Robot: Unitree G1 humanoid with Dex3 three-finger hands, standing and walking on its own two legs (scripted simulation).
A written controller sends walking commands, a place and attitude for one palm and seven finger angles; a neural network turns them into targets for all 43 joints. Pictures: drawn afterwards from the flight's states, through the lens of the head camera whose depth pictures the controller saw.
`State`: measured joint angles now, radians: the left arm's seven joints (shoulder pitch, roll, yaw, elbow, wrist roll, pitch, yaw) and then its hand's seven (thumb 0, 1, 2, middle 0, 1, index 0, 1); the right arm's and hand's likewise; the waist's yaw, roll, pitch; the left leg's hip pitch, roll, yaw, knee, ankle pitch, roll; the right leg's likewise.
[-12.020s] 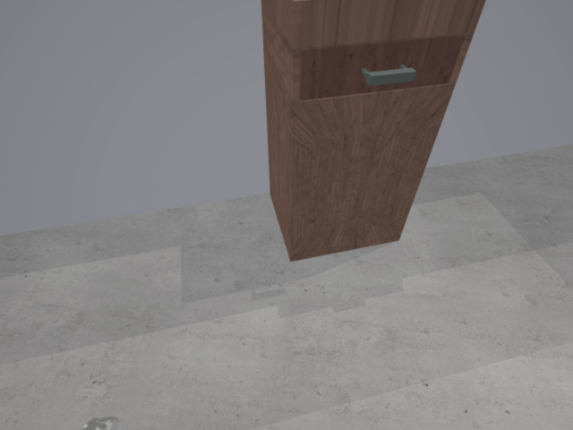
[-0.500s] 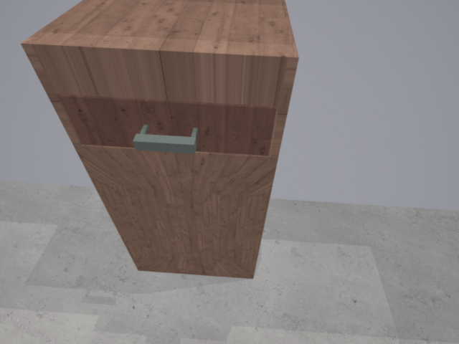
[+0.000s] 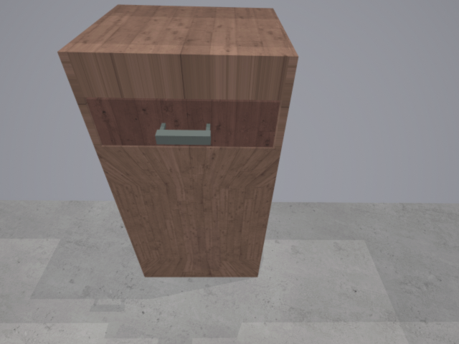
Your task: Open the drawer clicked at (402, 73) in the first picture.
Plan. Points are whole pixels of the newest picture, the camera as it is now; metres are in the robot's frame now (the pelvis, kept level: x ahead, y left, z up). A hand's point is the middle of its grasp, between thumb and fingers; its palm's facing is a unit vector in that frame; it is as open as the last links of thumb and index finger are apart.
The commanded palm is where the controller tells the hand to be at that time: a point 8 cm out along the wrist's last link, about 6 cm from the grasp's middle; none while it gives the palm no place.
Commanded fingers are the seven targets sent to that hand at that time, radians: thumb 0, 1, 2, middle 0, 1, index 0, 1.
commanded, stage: come to a stop and stand still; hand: left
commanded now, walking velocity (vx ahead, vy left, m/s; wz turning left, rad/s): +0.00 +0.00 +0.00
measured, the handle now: (184, 132) +0.59 +0.14 +0.08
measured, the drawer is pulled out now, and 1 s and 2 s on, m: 0.00 0.00 0.00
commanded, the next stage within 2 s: look again from close up in 1.42 s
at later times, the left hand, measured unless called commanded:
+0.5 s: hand out of the picture -0.16 +0.19 -0.20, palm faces +0.11 -0.98 -0.14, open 7.4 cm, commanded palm none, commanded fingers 0.00 0.90 0.90 -0.20 -0.30 -0.20 -0.30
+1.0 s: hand out of the picture -0.03 +0.13 -0.15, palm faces +0.06 -0.99 -0.13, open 7.3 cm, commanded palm none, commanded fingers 0.00 0.90 0.90 -0.20 -0.30 -0.20 -0.30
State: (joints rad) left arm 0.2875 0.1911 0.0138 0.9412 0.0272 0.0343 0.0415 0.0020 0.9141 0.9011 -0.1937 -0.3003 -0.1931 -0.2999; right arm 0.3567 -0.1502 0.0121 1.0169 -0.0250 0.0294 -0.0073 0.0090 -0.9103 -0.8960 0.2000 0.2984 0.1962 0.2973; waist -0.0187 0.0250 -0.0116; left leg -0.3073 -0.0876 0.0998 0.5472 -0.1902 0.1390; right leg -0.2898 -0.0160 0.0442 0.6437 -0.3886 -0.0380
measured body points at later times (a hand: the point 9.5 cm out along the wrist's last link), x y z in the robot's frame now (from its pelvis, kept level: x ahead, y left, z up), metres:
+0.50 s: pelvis -0.13 +0.03 -0.01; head -0.15 +0.07 +0.44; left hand -0.16 +0.24 -0.19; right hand -0.13 -0.21 -0.14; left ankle -0.15 +0.10 -0.73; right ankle -0.02 -0.11 -0.70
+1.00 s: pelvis -0.13 -0.02 +0.01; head -0.13 -0.02 +0.46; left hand -0.03 +0.19 -0.13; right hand -0.24 -0.23 -0.14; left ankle -0.15 +0.09 -0.69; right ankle -0.13 -0.13 -0.73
